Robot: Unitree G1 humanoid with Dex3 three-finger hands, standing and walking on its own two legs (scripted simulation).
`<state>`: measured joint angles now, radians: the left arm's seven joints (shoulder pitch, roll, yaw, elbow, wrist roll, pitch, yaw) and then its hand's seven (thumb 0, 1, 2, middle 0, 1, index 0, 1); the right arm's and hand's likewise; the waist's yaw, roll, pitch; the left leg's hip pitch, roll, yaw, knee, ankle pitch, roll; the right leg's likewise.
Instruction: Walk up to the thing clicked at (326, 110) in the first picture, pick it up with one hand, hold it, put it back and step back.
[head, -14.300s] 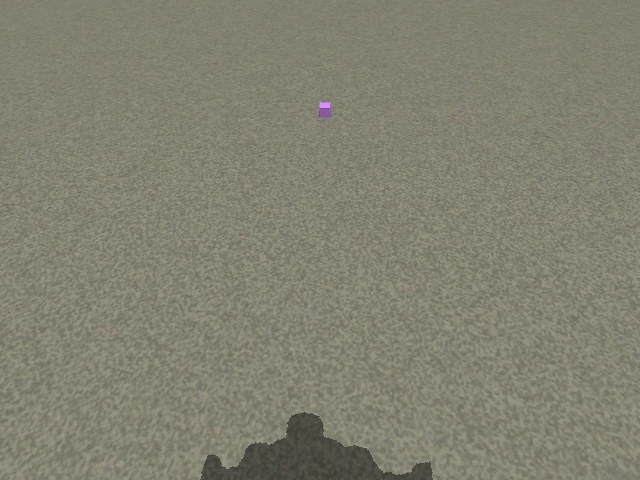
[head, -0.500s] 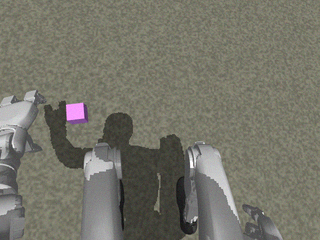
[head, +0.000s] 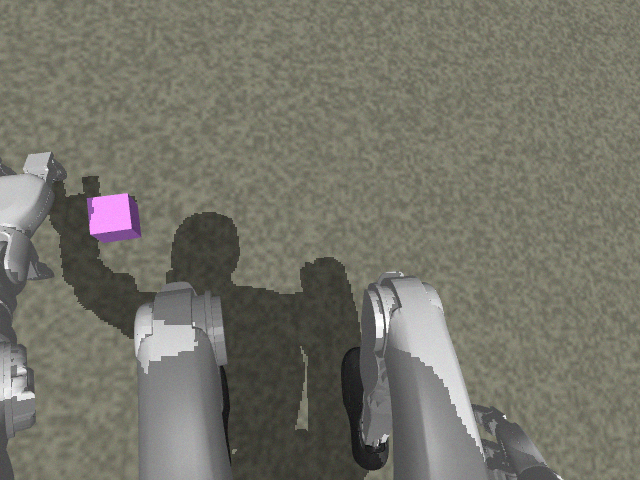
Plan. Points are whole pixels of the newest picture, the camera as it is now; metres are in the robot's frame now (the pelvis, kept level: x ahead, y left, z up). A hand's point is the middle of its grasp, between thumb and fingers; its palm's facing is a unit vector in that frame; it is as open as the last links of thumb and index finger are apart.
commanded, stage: rise first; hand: left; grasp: from above
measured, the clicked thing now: (115, 218) +0.46 +0.32 -0.31
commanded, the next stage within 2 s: none
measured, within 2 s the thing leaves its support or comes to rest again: neither
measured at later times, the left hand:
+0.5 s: hand (50, 222) +0.41 +0.36 -0.18, palm faces -0.43 -0.12 -0.89, open 14.0 cm
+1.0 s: hand (54, 223) +0.42 +0.36 -0.19, palm faces -0.43 -0.12 -0.90, open 14.2 cm
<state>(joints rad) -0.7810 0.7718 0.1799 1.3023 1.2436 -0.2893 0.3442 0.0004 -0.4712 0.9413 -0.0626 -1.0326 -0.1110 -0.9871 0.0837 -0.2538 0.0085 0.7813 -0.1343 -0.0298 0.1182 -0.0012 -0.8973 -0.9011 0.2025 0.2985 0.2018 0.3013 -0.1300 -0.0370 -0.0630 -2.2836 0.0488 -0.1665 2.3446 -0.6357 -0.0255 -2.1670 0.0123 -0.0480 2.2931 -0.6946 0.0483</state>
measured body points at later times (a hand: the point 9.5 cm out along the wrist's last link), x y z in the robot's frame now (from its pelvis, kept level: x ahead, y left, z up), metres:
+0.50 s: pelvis +0.01 +0.00 -0.01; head +0.24 +0.08 +0.36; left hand +0.43 +0.36 -0.13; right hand +0.09 -0.28 -0.13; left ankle +0.09 +0.14 -0.31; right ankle +0.10 -0.13 -0.31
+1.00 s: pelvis +0.01 +0.00 -0.02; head +0.24 +0.08 +0.35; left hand +0.43 +0.36 -0.14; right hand +0.09 -0.28 -0.13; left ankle +0.09 +0.14 -0.31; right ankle +0.10 -0.13 -0.31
